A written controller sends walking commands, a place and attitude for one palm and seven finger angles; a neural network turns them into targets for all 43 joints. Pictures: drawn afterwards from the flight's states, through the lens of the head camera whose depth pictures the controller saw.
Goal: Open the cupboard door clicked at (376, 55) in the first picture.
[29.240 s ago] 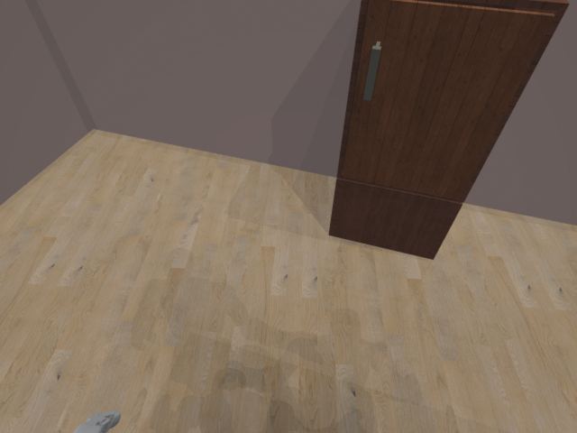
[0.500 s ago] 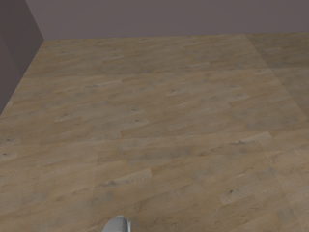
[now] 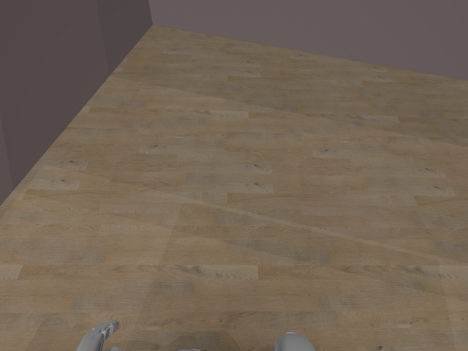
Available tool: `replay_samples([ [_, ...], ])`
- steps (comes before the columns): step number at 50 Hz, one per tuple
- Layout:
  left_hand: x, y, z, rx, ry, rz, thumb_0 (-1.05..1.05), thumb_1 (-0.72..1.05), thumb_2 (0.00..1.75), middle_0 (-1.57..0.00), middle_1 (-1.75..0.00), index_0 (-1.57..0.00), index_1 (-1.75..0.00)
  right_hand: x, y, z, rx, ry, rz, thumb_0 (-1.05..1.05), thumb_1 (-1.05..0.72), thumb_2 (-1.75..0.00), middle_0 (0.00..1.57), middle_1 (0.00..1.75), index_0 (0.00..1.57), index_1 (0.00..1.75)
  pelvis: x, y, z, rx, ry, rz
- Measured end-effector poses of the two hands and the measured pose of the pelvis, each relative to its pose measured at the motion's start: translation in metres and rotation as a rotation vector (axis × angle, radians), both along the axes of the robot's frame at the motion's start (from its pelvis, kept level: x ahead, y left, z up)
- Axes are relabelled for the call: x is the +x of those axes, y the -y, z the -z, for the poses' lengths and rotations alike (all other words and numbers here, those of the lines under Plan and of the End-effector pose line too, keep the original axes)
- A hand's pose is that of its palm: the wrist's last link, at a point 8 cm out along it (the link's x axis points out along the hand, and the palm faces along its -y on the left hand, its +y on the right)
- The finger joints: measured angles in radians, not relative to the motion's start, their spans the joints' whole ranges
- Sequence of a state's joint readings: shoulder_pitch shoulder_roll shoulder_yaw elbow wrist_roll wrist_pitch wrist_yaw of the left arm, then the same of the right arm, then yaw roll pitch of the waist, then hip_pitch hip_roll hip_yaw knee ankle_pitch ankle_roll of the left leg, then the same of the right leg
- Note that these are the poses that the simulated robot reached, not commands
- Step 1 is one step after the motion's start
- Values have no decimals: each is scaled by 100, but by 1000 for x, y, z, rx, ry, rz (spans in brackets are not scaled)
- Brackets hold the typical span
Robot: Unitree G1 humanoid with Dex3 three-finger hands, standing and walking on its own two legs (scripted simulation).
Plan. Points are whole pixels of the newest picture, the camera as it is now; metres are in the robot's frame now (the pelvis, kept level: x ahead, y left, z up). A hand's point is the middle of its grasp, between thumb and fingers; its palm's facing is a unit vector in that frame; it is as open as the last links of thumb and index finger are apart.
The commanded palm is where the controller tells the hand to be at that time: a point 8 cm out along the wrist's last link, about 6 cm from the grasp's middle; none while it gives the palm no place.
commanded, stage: turn to face it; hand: left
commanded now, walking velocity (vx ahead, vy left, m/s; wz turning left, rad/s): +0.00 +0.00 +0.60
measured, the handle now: out of the picture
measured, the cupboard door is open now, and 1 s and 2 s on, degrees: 41 41 41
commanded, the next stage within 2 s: none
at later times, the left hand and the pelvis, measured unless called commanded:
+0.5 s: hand out of the picture -0.01 +0.12 -0.16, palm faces +0.34 -0.90 -0.26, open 7.4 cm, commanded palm none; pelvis +0.01 -0.07 +0.00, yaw +20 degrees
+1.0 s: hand out of the picture +0.00 +0.17 -0.16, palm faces +0.58 -0.76 -0.29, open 7.4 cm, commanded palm none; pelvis +0.03 -0.08 -0.01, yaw +37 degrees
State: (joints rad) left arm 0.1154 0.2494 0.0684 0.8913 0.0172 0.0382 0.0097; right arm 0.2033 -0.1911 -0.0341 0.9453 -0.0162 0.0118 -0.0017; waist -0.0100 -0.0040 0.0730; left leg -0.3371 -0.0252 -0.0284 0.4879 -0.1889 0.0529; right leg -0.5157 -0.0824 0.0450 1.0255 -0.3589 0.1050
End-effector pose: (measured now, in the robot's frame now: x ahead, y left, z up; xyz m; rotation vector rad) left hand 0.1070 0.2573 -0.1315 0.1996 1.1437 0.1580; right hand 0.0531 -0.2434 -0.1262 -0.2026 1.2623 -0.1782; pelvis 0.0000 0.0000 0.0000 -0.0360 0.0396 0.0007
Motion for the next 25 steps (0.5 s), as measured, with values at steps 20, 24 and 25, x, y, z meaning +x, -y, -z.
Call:
replay_samples([
  [20, -95, 84, -17, 29, -69, -263, 1, 90, 90, -21, -30, -20, -30, 98, 76, 11, 27, -2, -236, 0, -91, -89, 20, 30, 19, 30, 14, 76, -3, 97, 15, -280],
  [24, -131, 90, -10, 3, -113, -347, 1, 90, 90, -21, -30, -20, -30, 130, 55, 8, 28, 20, -333, 0, -91, -89, 20, 30, 19, 30, 14, 74, -2, 97, 14, -336],
  [25, -140, 91, -7, -3, -125, -368, 1, 90, 90, -21, -30, -20, -30, 138, 48, 7, 29, 31, -359, 0, -91, -89, 19, 30, 19, 30, 13, 73, -1, 95, 14, -350],
])
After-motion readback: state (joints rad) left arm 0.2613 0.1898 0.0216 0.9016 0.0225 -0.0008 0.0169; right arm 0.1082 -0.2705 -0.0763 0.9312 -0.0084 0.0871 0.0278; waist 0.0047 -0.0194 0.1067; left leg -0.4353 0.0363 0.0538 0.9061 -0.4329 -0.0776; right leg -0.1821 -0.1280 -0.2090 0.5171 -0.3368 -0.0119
